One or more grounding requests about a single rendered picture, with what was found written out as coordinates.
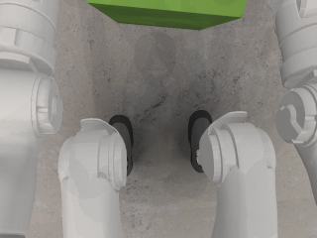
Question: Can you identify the left robot upper arm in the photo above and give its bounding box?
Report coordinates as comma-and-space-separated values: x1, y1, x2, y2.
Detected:
0, 68, 63, 238

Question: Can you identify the right robot foot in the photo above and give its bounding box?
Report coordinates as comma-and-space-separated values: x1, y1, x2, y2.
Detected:
188, 110, 212, 173

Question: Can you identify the right robot forearm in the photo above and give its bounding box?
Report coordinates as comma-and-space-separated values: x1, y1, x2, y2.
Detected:
266, 0, 317, 89

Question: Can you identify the carton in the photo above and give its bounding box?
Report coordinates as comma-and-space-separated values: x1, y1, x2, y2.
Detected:
87, 0, 247, 31

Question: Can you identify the right robot upper arm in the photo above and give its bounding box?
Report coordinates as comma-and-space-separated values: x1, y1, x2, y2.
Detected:
274, 83, 317, 205

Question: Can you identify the left robot forearm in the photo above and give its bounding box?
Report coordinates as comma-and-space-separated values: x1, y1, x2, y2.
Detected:
0, 0, 59, 76

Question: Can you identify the robot left thigh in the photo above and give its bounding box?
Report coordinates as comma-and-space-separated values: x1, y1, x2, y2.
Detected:
60, 129, 127, 238

